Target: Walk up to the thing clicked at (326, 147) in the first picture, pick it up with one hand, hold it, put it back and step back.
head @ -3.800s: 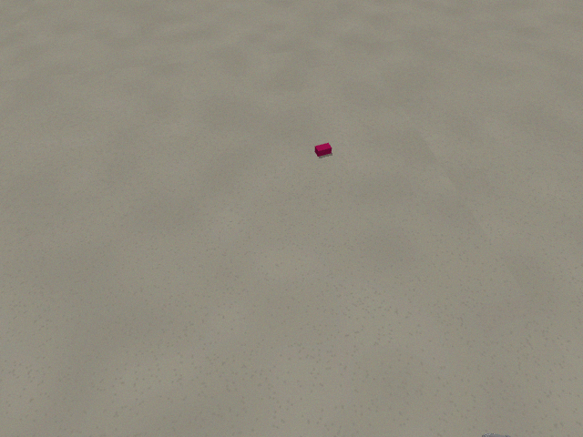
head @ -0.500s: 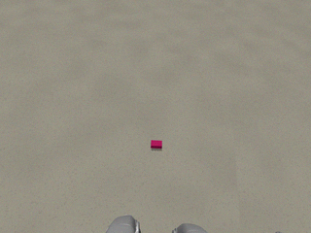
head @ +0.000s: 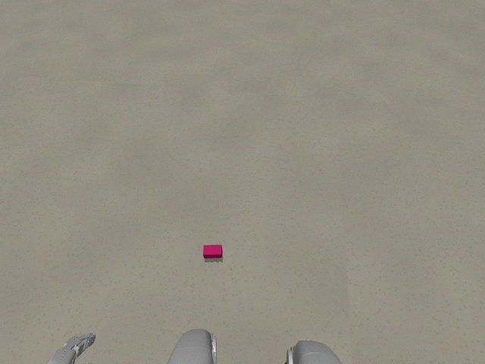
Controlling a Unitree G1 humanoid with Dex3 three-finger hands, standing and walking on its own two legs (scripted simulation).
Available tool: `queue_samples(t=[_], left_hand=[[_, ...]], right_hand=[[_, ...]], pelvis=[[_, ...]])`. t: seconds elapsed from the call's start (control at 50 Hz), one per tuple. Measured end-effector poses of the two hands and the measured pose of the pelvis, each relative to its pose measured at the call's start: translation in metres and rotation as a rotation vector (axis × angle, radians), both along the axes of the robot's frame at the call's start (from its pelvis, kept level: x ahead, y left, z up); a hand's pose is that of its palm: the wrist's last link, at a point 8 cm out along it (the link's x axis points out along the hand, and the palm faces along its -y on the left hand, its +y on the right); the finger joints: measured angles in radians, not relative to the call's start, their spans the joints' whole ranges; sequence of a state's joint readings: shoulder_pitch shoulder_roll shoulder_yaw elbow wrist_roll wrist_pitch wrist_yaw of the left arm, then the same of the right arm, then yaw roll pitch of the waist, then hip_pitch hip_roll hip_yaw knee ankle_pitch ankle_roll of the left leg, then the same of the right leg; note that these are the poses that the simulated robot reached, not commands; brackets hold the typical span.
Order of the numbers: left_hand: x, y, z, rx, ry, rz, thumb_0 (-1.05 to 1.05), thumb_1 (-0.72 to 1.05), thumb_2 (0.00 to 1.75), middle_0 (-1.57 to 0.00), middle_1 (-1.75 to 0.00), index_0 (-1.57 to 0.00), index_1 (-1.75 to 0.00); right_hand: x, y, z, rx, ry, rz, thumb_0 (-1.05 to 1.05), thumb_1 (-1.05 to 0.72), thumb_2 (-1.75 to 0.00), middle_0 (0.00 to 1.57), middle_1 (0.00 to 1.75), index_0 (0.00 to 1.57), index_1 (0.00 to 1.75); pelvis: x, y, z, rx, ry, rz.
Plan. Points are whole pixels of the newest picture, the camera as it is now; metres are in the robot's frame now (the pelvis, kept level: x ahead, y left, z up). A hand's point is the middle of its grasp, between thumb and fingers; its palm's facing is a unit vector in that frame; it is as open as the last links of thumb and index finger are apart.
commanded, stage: walk up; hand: left
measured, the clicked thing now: (212, 251) +0.60 +0.17 -0.73
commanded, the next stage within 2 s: none
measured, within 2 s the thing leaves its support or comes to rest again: neither
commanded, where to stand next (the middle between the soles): +0.21 -0.08 m, yaw +3 degrees
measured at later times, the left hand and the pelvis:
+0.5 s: hand (174, 333) +0.18 +0.16 -0.15, palm faces -0.01 -0.94 -0.34, open 7.4 cm; pelvis +0.11 -0.11 +0.00, yaw +2 degrees
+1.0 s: hand (160, 331) +0.18 +0.18 -0.14, palm faces +0.06 -0.88 -0.46, open 7.4 cm; pelvis +0.12 -0.11 -0.01, yaw +5 degrees
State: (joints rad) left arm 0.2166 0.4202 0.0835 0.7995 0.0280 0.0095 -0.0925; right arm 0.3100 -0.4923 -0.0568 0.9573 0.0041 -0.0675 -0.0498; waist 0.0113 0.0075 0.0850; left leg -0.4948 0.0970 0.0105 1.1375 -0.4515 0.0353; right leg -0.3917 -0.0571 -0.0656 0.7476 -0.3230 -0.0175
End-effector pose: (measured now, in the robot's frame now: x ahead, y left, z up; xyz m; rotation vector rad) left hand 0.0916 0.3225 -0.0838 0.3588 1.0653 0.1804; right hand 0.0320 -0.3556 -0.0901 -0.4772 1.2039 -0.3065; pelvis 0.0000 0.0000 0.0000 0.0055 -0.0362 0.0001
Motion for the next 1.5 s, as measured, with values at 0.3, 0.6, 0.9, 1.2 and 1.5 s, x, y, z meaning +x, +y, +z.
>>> queue_samples(t=[0.3,0.6,0.9,1.2,1.5], left_hand=[[0.021,-0.063,-0.036,-0.067,0.180,0.045,0.00,0.90,0.90,-0.20,-0.30,-0.20,-0.30],[0.090,-0.140,-0.027,0.019,0.090,0.064,0.00,0.90,0.90,-0.20,-0.30,-0.20,-0.30],[0.088,-0.098,-0.017,0.106,0.100,0.142,0.00,0.90,0.90,-0.21,-0.30,-0.20,-0.30],[0.069,-0.091,-0.022,0.034,0.146,0.141,0.00,0.90,0.90,-0.21,-0.30,-0.20,-0.30],[0.079,-0.099,-0.011,0.004,0.146,0.140,0.00,0.90,0.90,-0.20,-0.30,-0.20,-0.30]], right_hand=[[0.097,-0.025,0.018,0.007,-0.070,0.058,0.00,-0.90,-0.89,0.21,0.30,0.21,0.30],[0.165,-0.110,-0.017,0.072,-0.020,0.041,0.01,-0.90,-0.89,0.20,0.30,0.20,0.30],[0.199,-0.071,-0.026,0.150,-0.013,0.103,0.01,-0.90,-0.89,0.21,0.30,0.20,0.30],[0.204,-0.038,-0.016,0.155,-0.016,0.095,0.01,-0.90,-0.89,0.21,0.30,0.20,0.30],[0.229,-0.022,0.001,0.197,-0.047,0.094,0.01,-0.90,-0.89,0.21,0.30,0.20,0.30]], pelvis=[[0.082,-0.053,0.002,0.006,-0.005,0.019],[0.120,-0.132,-0.009,-0.007,-0.007,0.048],[0.123,-0.116,-0.007,0.007,0.013,0.086],[0.122,-0.090,0.004,-0.014,0.000,0.093],[0.130,-0.092,0.021,-0.011,-0.013,0.078]])
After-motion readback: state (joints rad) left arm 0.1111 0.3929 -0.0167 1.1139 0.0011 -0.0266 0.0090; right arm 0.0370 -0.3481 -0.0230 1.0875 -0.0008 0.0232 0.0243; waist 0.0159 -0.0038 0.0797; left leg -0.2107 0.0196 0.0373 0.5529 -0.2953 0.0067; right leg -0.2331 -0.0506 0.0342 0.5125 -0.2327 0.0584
